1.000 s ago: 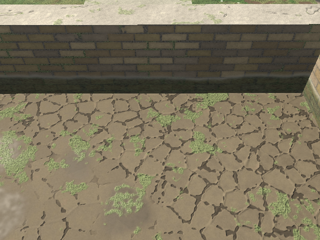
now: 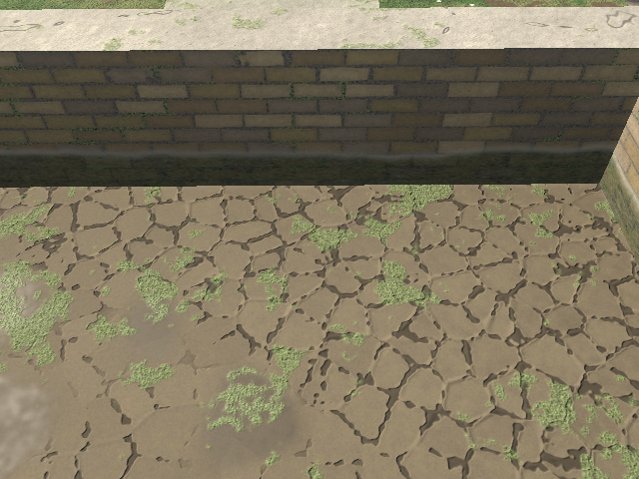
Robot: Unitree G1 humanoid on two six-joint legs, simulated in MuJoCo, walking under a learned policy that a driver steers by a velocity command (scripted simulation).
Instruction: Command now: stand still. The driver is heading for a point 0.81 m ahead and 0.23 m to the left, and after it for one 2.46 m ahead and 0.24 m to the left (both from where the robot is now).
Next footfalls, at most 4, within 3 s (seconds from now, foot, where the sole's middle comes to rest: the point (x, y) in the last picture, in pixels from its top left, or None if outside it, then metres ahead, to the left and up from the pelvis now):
none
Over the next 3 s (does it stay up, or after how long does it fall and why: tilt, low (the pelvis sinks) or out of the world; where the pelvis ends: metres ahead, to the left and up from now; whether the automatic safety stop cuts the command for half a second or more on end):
stays up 0.00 0.00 -0.02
